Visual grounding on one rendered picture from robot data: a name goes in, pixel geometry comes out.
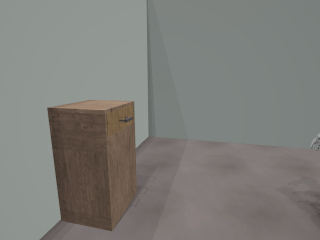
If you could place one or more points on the drawer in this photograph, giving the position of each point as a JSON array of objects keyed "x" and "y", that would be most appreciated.
[{"x": 113, "y": 123}]

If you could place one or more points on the right robot hand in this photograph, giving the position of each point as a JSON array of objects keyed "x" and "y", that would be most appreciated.
[{"x": 314, "y": 141}]

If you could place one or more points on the cabinet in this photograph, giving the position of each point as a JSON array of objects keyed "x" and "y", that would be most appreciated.
[{"x": 95, "y": 174}]

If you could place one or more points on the handle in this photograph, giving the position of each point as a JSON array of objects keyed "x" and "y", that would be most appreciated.
[{"x": 127, "y": 119}]

